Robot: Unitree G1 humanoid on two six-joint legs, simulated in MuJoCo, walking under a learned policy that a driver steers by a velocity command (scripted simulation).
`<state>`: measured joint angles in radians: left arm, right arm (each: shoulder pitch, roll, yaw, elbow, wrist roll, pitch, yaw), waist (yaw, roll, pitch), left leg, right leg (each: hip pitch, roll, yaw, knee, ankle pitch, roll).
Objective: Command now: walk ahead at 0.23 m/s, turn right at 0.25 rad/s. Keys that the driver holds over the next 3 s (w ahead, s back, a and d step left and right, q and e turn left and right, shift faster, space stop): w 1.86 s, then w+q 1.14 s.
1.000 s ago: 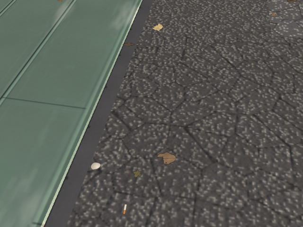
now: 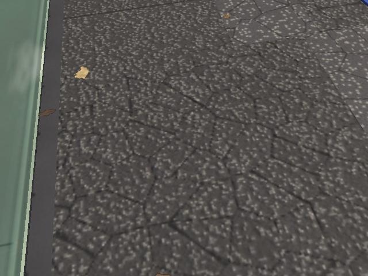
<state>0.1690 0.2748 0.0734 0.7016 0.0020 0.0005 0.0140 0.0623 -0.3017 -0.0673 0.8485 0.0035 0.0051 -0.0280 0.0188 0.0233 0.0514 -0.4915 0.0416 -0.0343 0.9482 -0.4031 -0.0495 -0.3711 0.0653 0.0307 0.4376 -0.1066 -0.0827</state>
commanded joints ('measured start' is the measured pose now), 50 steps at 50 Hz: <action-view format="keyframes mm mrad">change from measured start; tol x32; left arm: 1 4 160 38 -48 2 -19 16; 28 -277 44 -6 -104 -32 -84 -60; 33 281 286 80 44 -3 -72 -32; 50 171 157 25 155 -20 -94 -11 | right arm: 1 38 -71 -11 -31 0 -19 7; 33 420 -13 25 56 -2 -85 20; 50 -70 -22 16 -87 9 -96 53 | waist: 1 -4 -180 -164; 28 -120 113 68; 34 109 -276 -473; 50 36 -63 36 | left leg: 1 68 1 21 -138 55 2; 9 349 -23 76 -500 133 105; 12 477 375 -597 -824 -367 316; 27 472 214 -79 -798 338 213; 31 483 191 -4 -509 844 164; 35 -283 11 -72 381 -112 81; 50 -112 61 22 -354 538 48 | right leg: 1 117 -242 290 -241 -347 -149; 9 -32 -198 265 -166 -492 -81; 14 -548 -85 77 545 -252 38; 29 -163 -85 -66 69 16 39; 32 448 -117 -21 76 25 -60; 33 853 -398 425 37 -142 -212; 39 253 -288 228 -272 -46 -142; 50 241 -266 31 -336 76 -123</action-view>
